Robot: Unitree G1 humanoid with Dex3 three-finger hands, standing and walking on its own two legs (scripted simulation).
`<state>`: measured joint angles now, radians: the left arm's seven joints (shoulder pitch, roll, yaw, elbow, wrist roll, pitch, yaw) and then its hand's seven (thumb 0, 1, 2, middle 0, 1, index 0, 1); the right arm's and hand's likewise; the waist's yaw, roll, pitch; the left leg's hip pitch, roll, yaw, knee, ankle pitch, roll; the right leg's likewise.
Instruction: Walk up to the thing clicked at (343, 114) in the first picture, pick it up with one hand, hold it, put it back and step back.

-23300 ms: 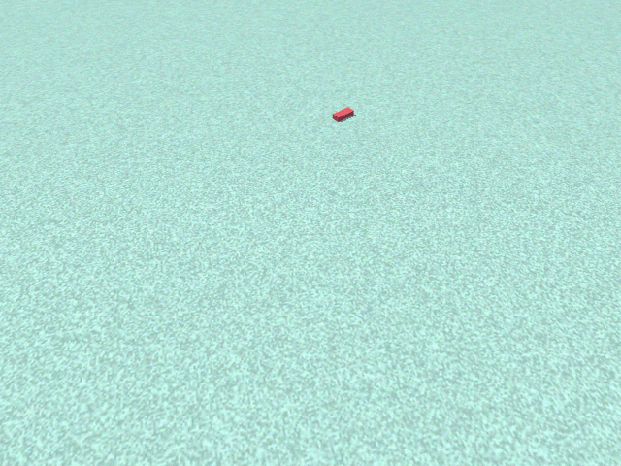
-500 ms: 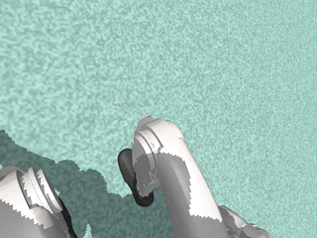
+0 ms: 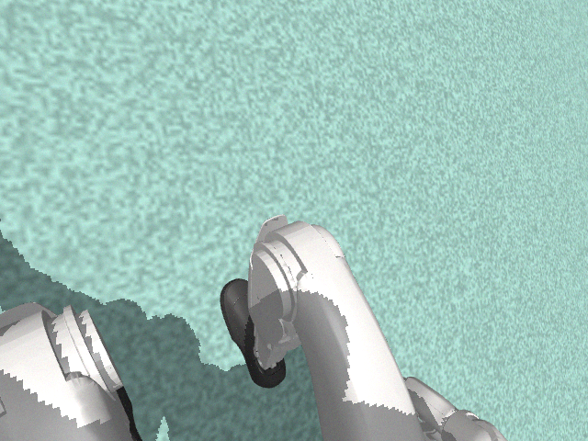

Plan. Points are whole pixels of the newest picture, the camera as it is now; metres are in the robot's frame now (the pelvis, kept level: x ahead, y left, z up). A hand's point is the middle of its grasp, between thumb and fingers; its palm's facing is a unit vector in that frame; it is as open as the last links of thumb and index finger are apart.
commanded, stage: settle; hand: left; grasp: from above
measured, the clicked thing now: out of the picture +0.46 +0.32 -0.30
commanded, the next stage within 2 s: lift in 0.72 s
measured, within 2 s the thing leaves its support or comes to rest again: leaves its support in 0.18 s
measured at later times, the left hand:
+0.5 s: hand out of the picture +0.43 +0.34 -0.19, palm faces -0.40 -0.16 -0.90, open 7.7 cm
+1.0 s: hand out of the picture +0.43 +0.33 -0.13, palm faces -0.41 -0.16 -0.90, open 7.7 cm
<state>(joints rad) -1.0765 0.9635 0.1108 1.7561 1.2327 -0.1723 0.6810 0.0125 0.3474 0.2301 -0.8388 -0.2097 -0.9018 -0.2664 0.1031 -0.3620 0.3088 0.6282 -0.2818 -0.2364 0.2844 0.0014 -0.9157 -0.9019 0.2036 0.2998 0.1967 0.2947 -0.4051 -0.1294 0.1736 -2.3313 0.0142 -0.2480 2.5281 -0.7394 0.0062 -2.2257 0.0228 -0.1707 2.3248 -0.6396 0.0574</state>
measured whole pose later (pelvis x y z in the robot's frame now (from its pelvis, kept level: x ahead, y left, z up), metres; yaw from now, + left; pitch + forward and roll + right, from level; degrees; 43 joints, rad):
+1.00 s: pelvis +0.00 -0.01 +0.03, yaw +7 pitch +35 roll -8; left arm -0.98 0.67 0.07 1.42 1.16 -0.10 0.35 0.00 0.34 0.16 -0.91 -0.21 -0.95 -0.21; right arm 0.18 -0.30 0.06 0.73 -0.13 -0.08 0.18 0.00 -0.91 -0.90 0.20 0.30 0.20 0.30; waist -0.24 0.03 -0.08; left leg -2.31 0.00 -0.12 2.38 -0.69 0.00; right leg -2.25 -0.02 -0.07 2.28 -0.64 0.03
